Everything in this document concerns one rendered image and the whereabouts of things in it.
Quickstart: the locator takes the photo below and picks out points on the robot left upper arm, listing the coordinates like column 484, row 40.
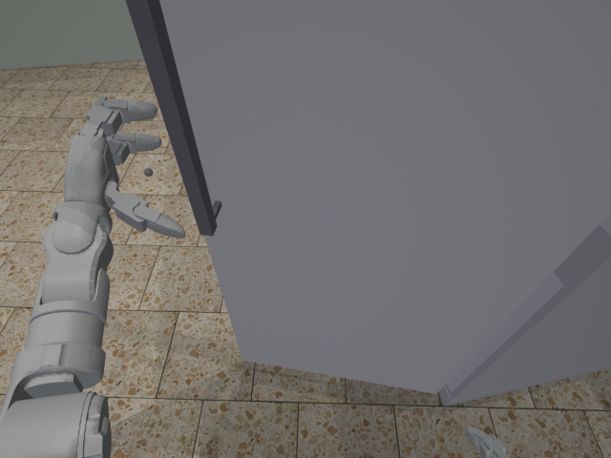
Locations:
column 73, row 425

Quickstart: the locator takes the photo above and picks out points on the left robot hand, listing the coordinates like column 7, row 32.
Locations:
column 94, row 154

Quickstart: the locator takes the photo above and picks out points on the right robot hand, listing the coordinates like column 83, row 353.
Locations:
column 489, row 447

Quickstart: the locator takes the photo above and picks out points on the handle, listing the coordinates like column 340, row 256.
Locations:
column 156, row 48

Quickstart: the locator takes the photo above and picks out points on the left robot forearm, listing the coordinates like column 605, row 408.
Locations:
column 63, row 352

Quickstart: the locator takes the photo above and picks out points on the fridge door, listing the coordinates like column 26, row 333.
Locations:
column 397, row 177

